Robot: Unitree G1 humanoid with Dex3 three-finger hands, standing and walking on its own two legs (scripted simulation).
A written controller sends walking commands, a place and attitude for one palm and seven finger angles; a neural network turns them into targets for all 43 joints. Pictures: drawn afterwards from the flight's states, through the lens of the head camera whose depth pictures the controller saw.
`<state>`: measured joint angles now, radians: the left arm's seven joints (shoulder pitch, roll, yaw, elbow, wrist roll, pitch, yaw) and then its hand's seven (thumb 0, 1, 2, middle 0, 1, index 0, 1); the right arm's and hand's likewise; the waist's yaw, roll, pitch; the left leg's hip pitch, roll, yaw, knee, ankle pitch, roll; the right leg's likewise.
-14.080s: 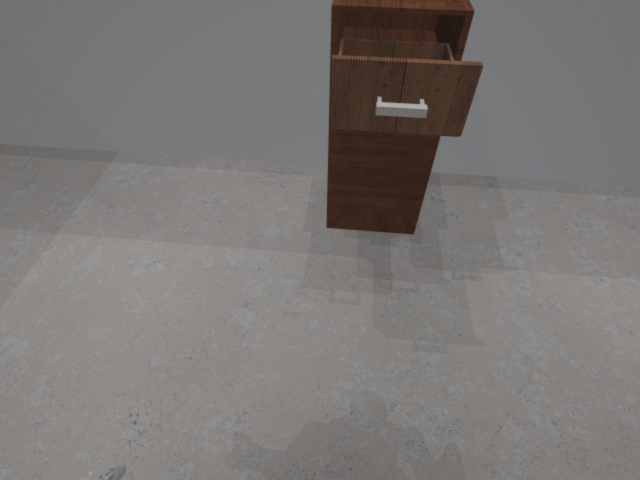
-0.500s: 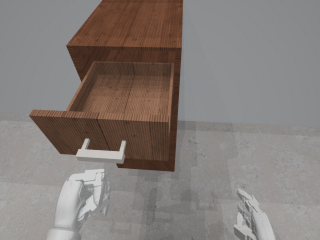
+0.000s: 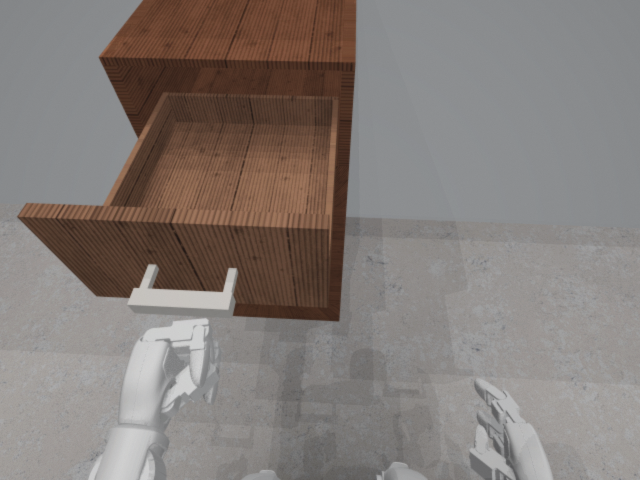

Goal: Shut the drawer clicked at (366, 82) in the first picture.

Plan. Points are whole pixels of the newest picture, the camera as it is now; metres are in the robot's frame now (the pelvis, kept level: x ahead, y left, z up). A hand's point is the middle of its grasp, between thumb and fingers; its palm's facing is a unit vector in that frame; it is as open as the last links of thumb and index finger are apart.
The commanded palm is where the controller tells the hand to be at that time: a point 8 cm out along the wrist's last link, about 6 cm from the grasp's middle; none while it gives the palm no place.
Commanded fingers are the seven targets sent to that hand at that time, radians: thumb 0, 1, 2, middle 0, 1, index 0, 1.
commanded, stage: bring the fist close to the handle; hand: left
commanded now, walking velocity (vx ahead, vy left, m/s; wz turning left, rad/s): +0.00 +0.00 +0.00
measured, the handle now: (187, 288) +0.32 +0.18 +0.06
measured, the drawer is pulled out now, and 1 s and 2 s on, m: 0.30 0.29 0.15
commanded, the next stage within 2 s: push the drawer shut in 0.36 s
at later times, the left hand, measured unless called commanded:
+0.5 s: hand (213, 374) +0.22 +0.13 +0.07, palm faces +0.00 -1.00 -0.05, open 3.3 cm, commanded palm +0.20 +0.18 +0.07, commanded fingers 0.00 0.90 0.90 -1.40 -1.60 -1.40 -1.60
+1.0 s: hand (216, 346) +0.26 +0.13 +0.06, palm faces -0.02 -1.00 -0.06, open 3.0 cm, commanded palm +0.26 +0.18 +0.07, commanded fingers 0.00 0.90 0.90 -1.40 -1.60 -1.40 -1.60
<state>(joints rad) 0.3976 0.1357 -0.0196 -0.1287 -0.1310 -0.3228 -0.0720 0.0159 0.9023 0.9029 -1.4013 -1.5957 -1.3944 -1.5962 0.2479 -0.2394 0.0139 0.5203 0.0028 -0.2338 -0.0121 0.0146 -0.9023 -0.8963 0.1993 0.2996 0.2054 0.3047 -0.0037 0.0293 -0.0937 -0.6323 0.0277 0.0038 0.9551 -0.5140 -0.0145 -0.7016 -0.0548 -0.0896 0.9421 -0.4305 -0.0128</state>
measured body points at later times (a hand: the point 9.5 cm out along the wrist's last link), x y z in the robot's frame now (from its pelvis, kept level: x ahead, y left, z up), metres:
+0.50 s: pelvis +0.00 +0.00 +0.00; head +0.05 -0.01 +0.44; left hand +0.22 +0.18 +0.07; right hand +0.18 -0.22 -0.08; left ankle -0.02 +0.13 -0.68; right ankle +0.02 -0.11 -0.68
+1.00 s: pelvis -0.01 +0.00 +0.00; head +0.05 -0.01 +0.45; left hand +0.25 +0.19 +0.06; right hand +0.16 -0.23 -0.09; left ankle -0.02 +0.13 -0.68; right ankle +0.02 -0.11 -0.68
